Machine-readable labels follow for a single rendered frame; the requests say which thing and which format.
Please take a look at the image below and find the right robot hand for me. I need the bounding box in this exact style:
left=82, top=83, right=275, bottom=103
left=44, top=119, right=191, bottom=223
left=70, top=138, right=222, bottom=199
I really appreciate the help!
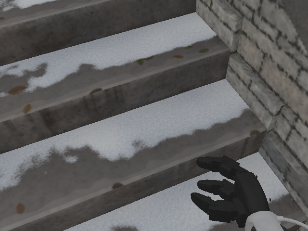
left=191, top=155, right=271, bottom=228

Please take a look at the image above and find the robot right forearm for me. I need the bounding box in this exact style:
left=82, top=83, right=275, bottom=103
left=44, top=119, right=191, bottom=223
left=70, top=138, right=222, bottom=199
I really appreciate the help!
left=244, top=211, right=289, bottom=231

